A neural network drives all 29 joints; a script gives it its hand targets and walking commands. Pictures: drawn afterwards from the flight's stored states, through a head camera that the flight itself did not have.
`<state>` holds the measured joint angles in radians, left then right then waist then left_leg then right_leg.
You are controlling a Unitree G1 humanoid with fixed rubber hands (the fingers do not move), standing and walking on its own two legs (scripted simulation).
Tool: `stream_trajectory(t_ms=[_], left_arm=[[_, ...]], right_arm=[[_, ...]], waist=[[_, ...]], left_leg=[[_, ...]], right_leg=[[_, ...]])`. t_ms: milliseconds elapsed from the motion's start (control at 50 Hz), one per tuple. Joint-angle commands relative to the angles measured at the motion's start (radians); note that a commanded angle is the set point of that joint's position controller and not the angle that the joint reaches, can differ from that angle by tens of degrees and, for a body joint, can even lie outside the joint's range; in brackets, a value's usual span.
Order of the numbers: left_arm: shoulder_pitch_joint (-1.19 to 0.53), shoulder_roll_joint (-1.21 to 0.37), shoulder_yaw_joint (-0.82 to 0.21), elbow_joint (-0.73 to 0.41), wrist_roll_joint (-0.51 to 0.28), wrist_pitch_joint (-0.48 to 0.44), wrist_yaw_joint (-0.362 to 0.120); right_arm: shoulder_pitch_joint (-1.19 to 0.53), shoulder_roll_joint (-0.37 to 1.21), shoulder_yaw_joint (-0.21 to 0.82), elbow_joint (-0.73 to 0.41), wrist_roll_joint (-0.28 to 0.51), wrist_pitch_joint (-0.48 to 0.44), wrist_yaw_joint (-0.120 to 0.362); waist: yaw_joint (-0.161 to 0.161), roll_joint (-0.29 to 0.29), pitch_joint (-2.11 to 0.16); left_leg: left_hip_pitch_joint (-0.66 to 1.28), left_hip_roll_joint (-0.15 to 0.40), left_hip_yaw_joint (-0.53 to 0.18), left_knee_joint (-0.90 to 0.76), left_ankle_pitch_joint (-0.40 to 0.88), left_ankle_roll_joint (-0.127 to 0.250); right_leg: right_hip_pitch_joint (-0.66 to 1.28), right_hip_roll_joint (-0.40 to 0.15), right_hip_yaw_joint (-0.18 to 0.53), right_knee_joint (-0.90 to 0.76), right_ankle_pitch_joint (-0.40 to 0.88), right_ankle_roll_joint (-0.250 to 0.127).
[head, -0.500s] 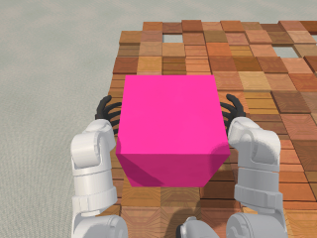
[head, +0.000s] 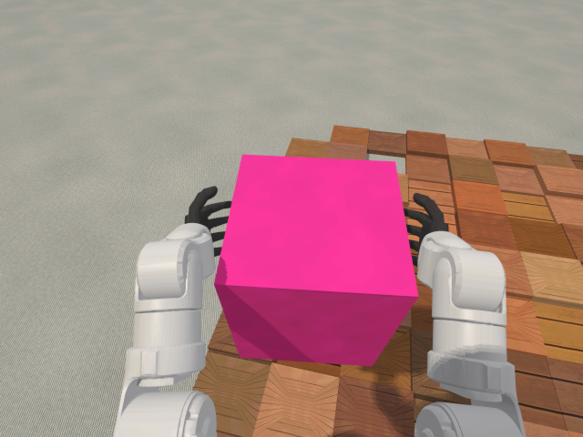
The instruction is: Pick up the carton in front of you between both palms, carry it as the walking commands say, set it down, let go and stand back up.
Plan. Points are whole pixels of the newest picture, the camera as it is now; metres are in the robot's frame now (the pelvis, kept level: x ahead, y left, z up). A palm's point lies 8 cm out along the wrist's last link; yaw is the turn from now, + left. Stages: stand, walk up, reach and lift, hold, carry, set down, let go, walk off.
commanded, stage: carry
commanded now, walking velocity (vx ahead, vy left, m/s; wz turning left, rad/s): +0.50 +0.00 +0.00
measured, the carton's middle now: (311, 267) +0.35 +0.02 +0.06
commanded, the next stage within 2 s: none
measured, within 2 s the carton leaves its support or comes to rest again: neither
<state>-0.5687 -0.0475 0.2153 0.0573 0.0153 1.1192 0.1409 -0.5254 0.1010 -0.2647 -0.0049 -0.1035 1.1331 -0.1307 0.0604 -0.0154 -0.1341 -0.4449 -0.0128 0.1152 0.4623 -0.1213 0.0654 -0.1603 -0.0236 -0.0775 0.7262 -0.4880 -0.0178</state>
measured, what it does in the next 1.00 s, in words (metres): climbs: right foot, then left foot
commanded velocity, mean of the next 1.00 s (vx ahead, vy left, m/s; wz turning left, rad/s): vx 0.50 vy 0.00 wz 0.00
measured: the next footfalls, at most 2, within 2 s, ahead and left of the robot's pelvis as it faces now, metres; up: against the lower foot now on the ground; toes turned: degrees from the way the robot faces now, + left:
right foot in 0.36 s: +0.39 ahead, -0.13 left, +0.03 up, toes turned -8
left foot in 0.76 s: +0.59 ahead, +0.13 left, +0.02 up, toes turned +0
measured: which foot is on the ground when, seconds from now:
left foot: down 0.00-0.42, up 0.44-0.74, down 0.76-1.00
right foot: up 0.00-0.34, down 0.36-0.82, up 0.84-1.00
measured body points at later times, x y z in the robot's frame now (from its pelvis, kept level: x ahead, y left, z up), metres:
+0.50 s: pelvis +0.30 -0.02 +0.03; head +0.29 -0.01 +0.48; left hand +0.56 +0.15 +0.11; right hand +0.58 -0.15 +0.11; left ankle +0.16 +0.08 -0.63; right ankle +0.35 -0.12 -0.70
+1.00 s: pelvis +0.56 +0.05 +0.03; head +0.58 +0.07 +0.48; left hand +0.92 +0.17 +0.12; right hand +0.89 -0.13 +0.13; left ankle +0.55 +0.13 -0.71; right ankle +0.51 -0.07 -0.64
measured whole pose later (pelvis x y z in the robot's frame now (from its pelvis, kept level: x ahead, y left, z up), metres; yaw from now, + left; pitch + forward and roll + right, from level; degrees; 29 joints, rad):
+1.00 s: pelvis +0.56 +0.05 +0.03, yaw -3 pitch +6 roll -2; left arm -0.52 -0.06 0.21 -0.02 0.04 1.17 0.15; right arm -0.46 0.08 -0.21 -0.02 -0.03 1.14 -0.16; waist -0.06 -0.02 -0.09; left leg -0.31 0.00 0.06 0.44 -0.27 0.20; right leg -0.51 -0.01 -0.06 0.98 -0.37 -0.02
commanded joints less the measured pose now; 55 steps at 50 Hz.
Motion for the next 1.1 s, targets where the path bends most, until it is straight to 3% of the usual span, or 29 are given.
stream_trajectory(t_ms=[0, 40, 60, 100, 160, 240, 300, 340, 360, 380, 400, 420, 440, 460, 480, 500, 580, 680, 740, 760, 780, 800, 820, 840, 860, 880, 940, 1040, 1080], left_arm=[[-0.522, -0.895, -0.589, -0.026, -0.245, 0.018, -0.102], [-0.542, -0.970, -0.599, -0.063, -0.237, 0.010, -0.102], [-0.530, -1.004, -0.609, -0.085, -0.232, 0.002, -0.105], [-0.481, -1.046, -0.632, -0.128, -0.213, -0.015, -0.109], [-0.351, -1.043, -0.669, -0.201, -0.168, -0.033, -0.110], [-0.184, -1.014, -0.746, -0.321, -0.157, -0.038, -0.121], [-0.077, -1.025, -0.789, -0.404, -0.203, -0.015, -0.139], [-0.008, -1.012, -0.812, -0.459, -0.232, 0.010, -0.147], [0.034, -1.007, -0.817, -0.477, -0.241, 0.023, -0.152], [0.071, -0.996, -0.813, -0.478, -0.238, 0.030, -0.156], [0.091, -0.987, -0.811, -0.490, -0.238, 0.037, -0.162], [0.110, -0.999, -0.817, -0.505, -0.253, 0.047, -0.170], [0.103, -1.008, -0.829, -0.535, -0.268, 0.057, -0.179], [0.085, -1.022, -0.846, -0.561, -0.286, 0.060, -0.187], [0.058, -1.033, -0.861, -0.589, -0.300, 0.062, -0.194], [0.041, -1.034, -0.875, -0.606, -0.314, 0.066, -0.199], [0.054, -0.949, -0.869, -0.608, -0.321, 0.083, -0.209], [-0.014, -0.779, -0.790, -0.517, -0.278, 0.102, -0.174], [-0.126, -0.679, -0.722, -0.403, -0.235, 0.108, -0.131], [-0.171, -0.660, -0.701, -0.357, -0.221, 0.109, -0.112], [-0.238, -0.663, -0.684, -0.342, -0.222, 0.111, -0.097], [-0.305, -0.656, -0.668, -0.321, -0.230, 0.113, -0.085], [-0.368, -0.670, -0.661, -0.292, -0.238, 0.109, -0.073], [-0.384, -0.709, -0.660, -0.248, -0.248, 0.097, -0.064], [-0.394, -0.748, -0.647, -0.218, -0.251, 0.080, -0.060], [-0.416, -0.791, -0.634, -0.191, -0.251, 0.064, -0.058], [-0.501, -0.874, -0.607, -0.132, -0.222, 0.014, -0.052], [-0.514, -0.830, -0.535, -0.074, -0.124, -0.021, -0.024], [-0.506, -0.800, -0.510, -0.066, -0.096, -0.022, -0.021]], right_arm=[[-0.500, 0.725, 0.564, 0.023, 0.217, 0.002, 0.056], [-0.566, 0.852, 0.628, -0.049, 0.289, -0.014, 0.080], [-0.616, 0.913, 0.676, -0.091, 0.331, -0.025, 0.095], [-0.645, 0.997, 0.746, -0.155, 0.392, -0.043, 0.123], [-0.550, 1.030, 0.809, -0.218, 0.430, -0.053, 0.153], [-0.351, 0.994, 0.857, -0.294, 0.418, -0.048, 0.177], [-0.217, 0.941, 0.869, -0.393, 0.400, -0.020, 0.179], [-0.099, 0.922, 0.863, -0.433, 0.385, 0.006, 0.182], [-0.046, 0.902, 0.859, -0.452, 0.376, 0.020, 0.184], [-0.048, 0.883, 0.857, -0.490, 0.374, 0.035, 0.188], [-0.054, 0.873, 0.860, -0.517, 0.375, 0.049, 0.191], [-0.032, 0.881, 0.866, -0.515, 0.376, 0.058, 0.197], [-0.002, 0.893, 0.865, -0.505, 0.372, 0.061, 0.199], [0.018, 0.906, 0.860, -0.509, 0.366, 0.061, 0.201], [0.023, 0.924, 0.858, -0.513, 0.362, 0.061, 0.203], [0.035, 0.932, 0.857, -0.514, 0.354, 0.060, 0.202], [0.067, 0.883, 0.844, -0.516, 0.310, 0.065, 0.179], [-0.044, 0.715, 0.799, -0.469, 0.311, 0.088, 0.145], [-0.147, 0.597, 0.728, -0.360, 0.306, 0.093, 0.115], [-0.203, 0.565, 0.699, -0.314, 0.301, 0.090, 0.103], [-0.274, 0.549, 0.676, -0.266, 0.297, 0.081, 0.087], [-0.260, 0.542, 0.638, -0.190, 0.288, 0.073, 0.073], [-0.256, 0.544, 0.609, -0.151, 0.282, 0.062, 0.062], [-0.285, 0.558, 0.596, -0.148, 0.282, 0.051, 0.052], [-0.344, 0.595, 0.606, -0.165, 0.294, 0.037, 0.048], [-0.418, 0.638, 0.619, -0.176, 0.305, 0.020, 0.048], [-0.626, 0.760, 0.669, -0.172, 0.378, -0.031, 0.071], [-0.718, 0.824, 0.706, -0.086, 0.447, -0.066, 0.089], [-0.728, 0.834, 0.706, -0.062, 0.455, -0.067, 0.088]], waist=[[-0.109, 0.276, -0.413], [-0.104, 0.114, -0.335], [-0.098, 0.082, -0.304], [-0.087, 0.093, -0.305], [-0.086, 0.132, -0.307], [-0.085, 0.152, -0.253], [-0.083, 0.180, -0.213], [-0.062, 0.188, -0.271], [-0.053, 0.169, -0.327], [-0.029, 0.038, -0.405], [-0.006, -0.182, -0.432], [-0.012, -0.245, -0.366], [-0.016, -0.134, -0.336], [-0.019, -0.028, -0.310], [-0.033, 0.000, -0.264], [-0.042, -0.012, -0.238], [-0.044, -0.125, -0.165], [-0.031, -0.130, -0.104], [-0.036, -0.068, -0.069], [-0.019, -0.021, -0.039], [-0.045, 0.121, -0.049], [-0.098, 0.304, -0.086], [-0.132, 0.373, -0.132], [-0.141, 0.291, -0.127], [-0.145, 0.184, -0.172], [-0.139, 0.140, -0.228], [-0.124, 0.195, -0.318], [-0.163, 0.161, -0.314], [-0.170, 0.146, -0.288]], left_leg=[[0.823, 0.435, -0.686, -0.071, 0.129, 0.246], [0.681, 0.354, -0.568, -0.112, 0.105, 0.180], [0.608, 0.338, -0.498, -0.126, 0.179, 0.151], [0.531, 0.308, -0.409, -0.163, 0.159, 0.115], [0.554, 0.292, -0.326, -0.206, 0.206, 0.119], [0.596, 0.257, -0.198, -0.201, 0.454, 0.082], [0.582, 0.231, -0.108, -0.185, 0.568, 0.047], [0.515, 0.205, -0.006, -0.011, 0.774, 0.004], [0.401, 0.182, 0.029, 0.114, 0.730, -0.025], [0.205, 0.109, 0.063, 0.331, 0.518, -0.070], [-0.092, 0.008, 0.015, 0.601, 0.104, -0.101], [-0.250, -0.033, -0.081, 0.766, -0.363, -0.088], [-0.299, 0.036, -0.149, 0.816, -0.391, -0.067], [-0.301, 0.080, -0.168, 0.739, -0.345, -0.052], [-0.264, 0.111, -0.167, 0.627, -0.300, -0.047], [-0.184, 0.120, -0.150, 0.483, -0.279, -0.052], [0.031, 0.069, -0.027, 0.119, -0.126, -0.078], [0.055, 0.100, -0.022, 0.022, 0.119, -0.078], [0.149, 0.070, 0.052, 0.007, -0.051, -0.073], [0.179, 0.047, 0.073, -0.005, -0.080, -0.064], [0.278, 0.098, -0.016, -0.014, -0.136, -0.017], [0.373, 0.226, -0.270, -0.134, -0.234, 0.049], [0.478, 0.327, -0.513, -0.211, -0.152, 0.102], [0.527, 0.347, -0.580, -0.196, -0.005, 0.126], [0.541, 0.333, -0.571, -0.157, 0.142, 0.149], [0.550, 0.310, -0.521, -0.130, 0.215, 0.141], [0.594, 0.242, -0.370, -0.102, 0.201, 0.108], [0.657, 0.230, -0.340, -0.059, 0.253, 0.169], [0.635, 0.216, -0.320, -0.027, 0.297, 0.168]], right_leg=[[-0.621, 0.055, 0.055, 0.568, -0.073, 0.016], [-0.653, -0.014, 0.084, 0.574, 0.030, -0.005], [-0.628, -0.040, 0.082, 0.528, 0.075, 0.001], [-0.561, -0.057, 0.071, 0.443, 0.122, 0.011], [-0.556, -0.047, 0.024, 0.286, 0.152, 0.032], [-0.514, -0.022, -0.056, 0.012, 0.254, 0.026], [-0.410, 0.026, -0.133, -0.158, 0.328, 0.010], [-0.153, 0.067, -0.203, -0.249, 0.370, -0.020], [0.051, 0.050, -0.153, -0.256, 0.370, -0.056], [0.253, -0.102, 0.137, -0.302, 0.242, -0.136], [0.446, -0.305, 0.498, -0.354, 0.335, -0.259], [0.444, -0.360, 0.586, -0.382, 0.618, -0.303], [0.415, -0.365, 0.497, -0.347, 0.706, -0.295], [0.351, -0.353, 0.445, -0.363, 0.634, -0.253], [0.258, -0.332, 0.381, -0.406, 0.531, -0.202], [0.168, -0.304, 0.291, -0.450, 0.442, -0.155], [-0.014, -0.227, 0.069, -0.525, 0.308, -0.133], [-0.030, -0.225, 0.042, -0.459, 0.125, -0.100], [-0.089, -0.176, 0.016, -0.316, -0.036, -0.072], [-0.119, -0.143, 0.014, -0.274, -0.041, -0.062], [-0.195, -0.098, -0.034, -0.178, 0.012, -0.028], [-0.296, -0.041, -0.118, 0.081, 0.038, 0.018], [-0.427, 0.015, -0.101, 0.315, -0.080, 0.039], [-0.538, 0.021, -0.014, 0.418, -0.133, 0.028], [-0.556, -0.002, 0.042, 0.438, -0.050, 0.009], [-0.541, -0.016, 0.057, 0.402, 0.010, 0.000], [-0.523, -0.009, 0.059, 0.257, 0.147, -0.003], [-0.616, 0.008, 0.039, 0.098, 0.262, 0.001], [-0.597, 0.005, 0.046, -0.023, 0.359, 0.001]])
